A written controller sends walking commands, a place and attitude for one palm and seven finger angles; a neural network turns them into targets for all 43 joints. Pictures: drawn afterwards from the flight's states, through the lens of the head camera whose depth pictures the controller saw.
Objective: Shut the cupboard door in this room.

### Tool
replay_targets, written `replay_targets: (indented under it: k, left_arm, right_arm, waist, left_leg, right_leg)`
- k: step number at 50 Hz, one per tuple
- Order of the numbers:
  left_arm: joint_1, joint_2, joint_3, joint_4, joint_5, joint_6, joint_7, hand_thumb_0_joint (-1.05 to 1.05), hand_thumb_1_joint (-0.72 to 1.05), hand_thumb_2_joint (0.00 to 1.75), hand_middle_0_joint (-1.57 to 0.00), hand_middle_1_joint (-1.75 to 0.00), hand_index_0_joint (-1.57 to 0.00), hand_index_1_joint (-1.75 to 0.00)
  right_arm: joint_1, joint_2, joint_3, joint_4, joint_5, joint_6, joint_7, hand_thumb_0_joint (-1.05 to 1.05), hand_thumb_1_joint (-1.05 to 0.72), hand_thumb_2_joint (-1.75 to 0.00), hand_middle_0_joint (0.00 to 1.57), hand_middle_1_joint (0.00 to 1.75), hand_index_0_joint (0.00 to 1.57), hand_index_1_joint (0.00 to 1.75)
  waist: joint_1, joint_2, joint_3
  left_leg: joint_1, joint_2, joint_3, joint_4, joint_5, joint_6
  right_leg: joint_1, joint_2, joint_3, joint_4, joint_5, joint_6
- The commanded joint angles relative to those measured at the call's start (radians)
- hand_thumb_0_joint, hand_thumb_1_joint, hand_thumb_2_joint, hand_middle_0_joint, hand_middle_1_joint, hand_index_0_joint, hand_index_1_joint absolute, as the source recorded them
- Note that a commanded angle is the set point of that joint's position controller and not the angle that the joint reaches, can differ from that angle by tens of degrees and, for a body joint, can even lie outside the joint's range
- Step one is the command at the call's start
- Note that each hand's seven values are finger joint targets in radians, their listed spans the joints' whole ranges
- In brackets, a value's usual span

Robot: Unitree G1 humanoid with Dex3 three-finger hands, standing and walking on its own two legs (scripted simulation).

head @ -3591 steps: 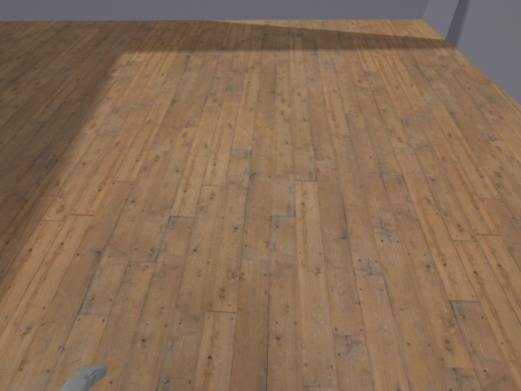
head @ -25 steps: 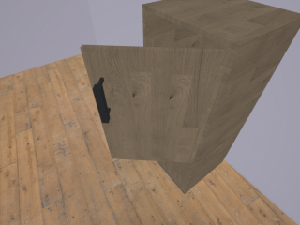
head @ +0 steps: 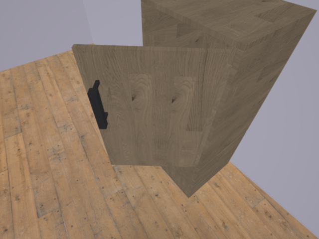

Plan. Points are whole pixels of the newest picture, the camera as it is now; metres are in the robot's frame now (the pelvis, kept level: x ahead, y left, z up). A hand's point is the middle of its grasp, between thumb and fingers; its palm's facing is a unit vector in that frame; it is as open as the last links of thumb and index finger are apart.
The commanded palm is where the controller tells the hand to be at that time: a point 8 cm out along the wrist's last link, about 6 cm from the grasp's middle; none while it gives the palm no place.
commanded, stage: look again from close up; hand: left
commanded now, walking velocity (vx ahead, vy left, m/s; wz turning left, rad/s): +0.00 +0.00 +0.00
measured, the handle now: (100, 105) +0.46 +0.20 +0.07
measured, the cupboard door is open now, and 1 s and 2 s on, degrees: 50 50 50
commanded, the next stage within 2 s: raise the hand and make a fist in 0.32 s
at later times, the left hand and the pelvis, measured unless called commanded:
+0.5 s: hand out of the picture +0.07 +0.16 -0.13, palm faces +0.18 -0.96 -0.20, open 7.3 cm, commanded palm +0.09 +0.20 -0.06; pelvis +0.00 -0.03 +0.00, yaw +2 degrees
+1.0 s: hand (97, 233) +0.14 +0.15 -0.01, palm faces +0.17 -0.98 -0.08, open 5.4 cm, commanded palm +0.13 +0.19 -0.02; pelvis +0.00 -0.07 -0.09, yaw +6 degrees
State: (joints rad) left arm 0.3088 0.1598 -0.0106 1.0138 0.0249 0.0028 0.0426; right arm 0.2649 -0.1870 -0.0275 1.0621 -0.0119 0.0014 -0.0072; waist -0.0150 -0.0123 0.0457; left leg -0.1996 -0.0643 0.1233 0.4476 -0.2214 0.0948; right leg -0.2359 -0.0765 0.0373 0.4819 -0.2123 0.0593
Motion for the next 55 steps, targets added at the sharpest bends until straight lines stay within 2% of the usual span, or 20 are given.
replay_targets:
  k: [1,20,21,22,23,24,25,26,27,28,31,33,36,38,40,43,46,50,52,55]
  left_arm:
    - [0.055,0.116,0.023,-0.026,-0.005,-0.017,0.009,0.00,0.90,0.90,-0.20,-0.30,-0.20,-0.30]
    - [0.054,0.095,0.023,0.003,-0.005,-0.026,0.009,0.00,0.90,0.90,-0.20,-0.30,-0.20,-0.30]
    - [0.088,0.120,0.018,0.048,0.005,-0.024,0.037,0.00,0.90,0.90,-0.20,-0.30,-0.20,-0.30]
    - [-0.862,0.689,0.418,-1.627,-0.108,-0.273,0.026,0.00,0.90,0.90,-0.20,-0.30,-0.20,-0.30]
    - [-0.160,0.177,0.031,-1.319,-0.145,-0.193,0.017,0.00,0.90,0.90,-0.22,-0.32,-0.22,-0.32]
    - [-0.132,0.203,0.085,-1.280,-0.193,-0.148,0.071,0.00,0.90,0.90,-0.24,-0.34,-0.24,-0.34]
    - [0.167,-0.086,-0.075,-0.904,-0.170,-0.035,0.064,0.00,0.90,0.90,-0.25,-0.36,-0.25,-0.36]
    - [-0.046,0.018,-0.024,-1.108,-0.203,-0.077,0.073,0.00,0.90,0.90,-0.27,-0.38,-0.27,-0.38]
    - [-0.017,0.033,0.011,-1.083,-0.191,-0.123,0.060,0.00,0.90,0.90,-0.29,-0.40,-0.29,-0.40]
    - [-0.023,0.042,0.031,-1.000,-0.185,-0.180,0.042,0.00,0.90,0.90,-0.31,-0.42,-0.31,-0.42]
    - [0.307,0.021,0.132,-0.761,-0.237,-0.382,-0.106,0.00,0.90,0.90,-0.36,-0.48,-0.36,-0.48]
    - [0.383,0.065,0.191,-0.765,-0.287,-0.531,-0.251,0.00,0.90,0.90,-0.40,-0.52,-0.40,-0.52]
    - [0.379,0.192,0.289,-0.816,-0.297,-0.605,-0.406,0.00,0.90,0.90,-0.46,-0.58,-0.46,-0.58]
    - [0.312,0.199,0.284,-1.000,-0.323,-0.579,-0.428,0.00,0.90,0.90,-0.49,-0.62,-0.49,-0.62]
    - [0.219,0.209,0.289,-1.192,-0.361,-0.570,-0.406,0.00,0.90,0.90,-0.53,-0.66,-0.53,-0.66]
    - [0.065,0.227,0.261,-1.477,-0.364,-0.641,-0.350,0.00,0.90,0.90,-0.58,-0.72,-0.58,-0.72]
    - [-0.008,0.175,0.167,-1.496,-0.352,-0.692,-0.356,0.00,0.90,0.90,-0.64,-0.78,-0.64,-0.78]
    - [0.027,0.186,0.147,-1.322,-0.346,-0.579,-0.440,0.00,0.90,0.90,-0.71,-0.86,-0.71,-0.86]
    - [0.144,0.221,0.200,-1.242,-0.341,-0.434,-0.472,0.00,0.90,0.90,-0.75,-0.90,-0.75,-0.90]
    - [0.271,0.270,0.323,-1.262,-0.366,-0.249,-0.475,0.00,0.90,0.90,-0.81,-0.96,-0.81,-0.96]
  right_arm:
    - [0.005,-0.100,-0.020,-0.041,0.005,-0.027,-0.003,0.00,-0.90,-0.90,0.20,0.30,0.20,0.30]
    - [0.020,-0.063,-0.013,0.021,0.007,-0.020,-0.003,0.00,-0.90,-0.90,0.20,0.30,0.20,0.30]
    - [-0.027,-0.107,-0.003,-0.052,0.010,-0.029,-0.003,0.00,-0.90,-0.90,0.20,0.30,0.20,0.30]
    - [0.012,-0.340,-0.046,-0.401,0.007,-0.195,-0.107,0.00,-0.90,-0.90,0.20,0.30,0.20,0.30]
    - [-0.075,-0.150,0.020,-0.396,0.067,-0.274,-0.106,0.00,-0.90,-0.90,0.20,0.30,0.20,0.30]
    - [-0.078,-0.210,0.028,-0.341,0.068,-0.321,-0.111,0.00,-0.90,-0.90,0.20,0.30,0.20,0.30]
    - [-0.087,-0.129,0.036,-0.286,0.068,-0.340,-0.085,0.00,-0.90,-0.90,0.20,0.30,0.20,0.30]
    - [-0.064,-0.189,0.019,-0.361,0.079,-0.354,-0.071,0.00,-0.90,-0.90,0.20,0.30,0.20,0.30]
    - [-0.083,-0.180,0.010,-0.400,0.066,-0.371,-0.065,0.00,-0.90,-0.90,0.20,0.30,0.20,0.30]
    - [-0.088,-0.188,0.004,-0.411,0.050,-0.385,-0.057,0.00,-0.90,-0.90,0.20,0.30,0.20,0.30]
    - [-0.090,-0.168,-0.036,-0.493,0.026,-0.374,-0.019,0.00,-0.90,-0.90,0.20,0.30,0.20,0.30]
    - [-0.120,-0.178,-0.059,-0.553,0.015,-0.355,0.005,0.00,-0.90,-0.90,0.20,0.30,0.20,0.30]
    - [-0.165,-0.189,-0.077,-0.658,0.035,-0.328,0.026,0.00,-0.90,-0.90,0.20,0.30,0.20,0.30]
    - [-0.189,-0.182,-0.070,-0.722,0.043,-0.322,0.018,0.00,-0.90,-0.90,0.20,0.30,0.20,0.30]
    - [-0.181,-0.173,-0.060,-0.753,0.042,-0.323,0.003,0.00,-0.90,-0.90,0.20,0.30,0.20,0.30]
    - [-0.113,-0.161,-0.051,-0.722,0.030,-0.338,-0.018,0.00,-0.90,-0.90,0.20,0.30,0.20,0.30]
    - [-0.080,-0.176,-0.043,-0.659,0.027,-0.347,-0.045,0.00,-0.90,-0.90,0.20,0.30,0.20,0.30]
    - [-0.067,-0.190,-0.036,-0.633,0.049,-0.342,-0.069,0.00,-0.90,-0.90,0.20,0.30,0.20,0.30]
    - [-0.075,-0.188,-0.043,-0.666,0.064,-0.313,-0.074,0.00,-0.90,-0.90,0.20,0.30,0.20,0.30]
    - [-0.117,-0.161,-0.043,-0.734,0.075,-0.257,-0.070,0.00,-0.90,-0.90,0.20,0.30,0.20,0.30]
  waist:
    - [0.008,0.017,0.004]
    - [0.002,-0.012,0.007]
    - [0.027,-0.059,-0.024]
    - [-0.150,0.003,-0.392]
    - [0.010,0.279,-0.524]
    - [0.020,0.280,-0.437]
    - [0.000,0.177,-0.168]
    - [-0.035,0.163,-0.020]
    - [-0.042,0.124,0.037]
    - [-0.052,0.003,0.102]
    - [0.049,-0.273,0.066]
    - [0.082,-0.323,-0.039]
    - [0.109,-0.106,-0.152]
    - [0.112,0.071,-0.235]
    - [0.092,0.163,-0.306]
    - [0.028,0.231,-0.390]
    - [-0.043,0.134,-0.343]
    - [-0.057,0.055,-0.287]
    - [-0.017,-0.038,-0.334]
    - [0.071,-0.048,-0.462]
  left_leg:
    - [-0.010,0.168,-0.183,-0.156,-0.031,-0.058]
    - [0.005,0.156,-0.159,-0.125,-0.032,-0.067]
    - [-0.042,0.198,-0.123,0.025,0.030,-0.085]
    - [0.149,0.132,-0.158,-0.033,0.138,-0.064]
    - [0.232,0.107,-0.139,-0.056,0.124,-0.098]
    - [0.171,0.120,-0.161,-0.072,0.026,-0.148]
    - [-0.026,0.119,-0.190,-0.120,-0.177,-0.129]
    - [-0.122,0.098,-0.216,-0.094,-0.282,-0.111]
    - [-0.153,0.084,-0.217,-0.052,-0.301,-0.104]
    - [-0.232,0.066,-0.218,0.005,-0.316,-0.104]
    - [-0.408,0.036,-0.148,0.194,-0.231,-0.119]
    - [-0.490,0.024,-0.114,0.316,-0.180,-0.123]
    - [-0.568,0.006,-0.091,0.414,-0.169,-0.110]
    - [-0.541,0.006,-0.084,0.436,-0.168,-0.095]
    - [-0.526,0.018,-0.103,0.468,-0.175,-0.086]
    - [-0.468,0.044,-0.144,0.550,-0.096,-0.069]
    - [-0.511,0.063,-0.169,0.621,-0.092,-0.059]
    - [-0.579,0.072,-0.172,0.637,-0.112,-0.056]
    - [-0.592,0.066,-0.159,0.603,-0.096,-0.056]
    - [-0.546,0.045,-0.147,0.550,0.004,-0.063]
  right_leg:
    - [-0.019,-0.031,0.019,-0.061,0.067,-0.068]
    - [-0.043,-0.036,0.053,-0.119,0.015,-0.074]
    - [0.009,-0.043,0.000,-0.074,0.051,-0.070]
    - [0.042,0.060,-0.056,0.081,0.119,-0.085]
    - [-0.029,0.105,-0.130,0.083,-0.021,-0.095]
    - [-0.006,0.113,-0.139,0.106,-0.080,-0.098]
    - [-0.109,0.088,-0.148,0.092,-0.103,-0.081]
    - [-0.135,0.074,-0.132,0.051,-0.119,-0.080]
    - [-0.179,0.069,-0.128,0.030,-0.164,-0.080]
    - [-0.255,0.065,-0.131,0.038,-0.226,-0.077]
    - [-0.362,0.076,-0.146,0.142,-0.375,-0.084]
    - [-0.349,0.060,-0.092,0.208,-0.375,-0.092]
    - [-0.332,0.039,-0.024,0.315,-0.278,-0.105]
    - [-0.362,0.047,-0.021,0.362,-0.281,-0.104]
    - [-0.390,0.056,-0.002,0.384,-0.300,-0.098]
    - [-0.457,0.075,0.007,0.426,-0.187,-0.100]
    - [-0.539,0.090,0.007,0.454,-0.160,-0.090]
    - [-0.522,0.093,0.012,0.420,-0.169,-0.080]
    - [-0.428,0.074,0.036,0.363,-0.171,-0.063]
    - [-0.226,0.035,0.056,0.355,-0.002,-0.036]
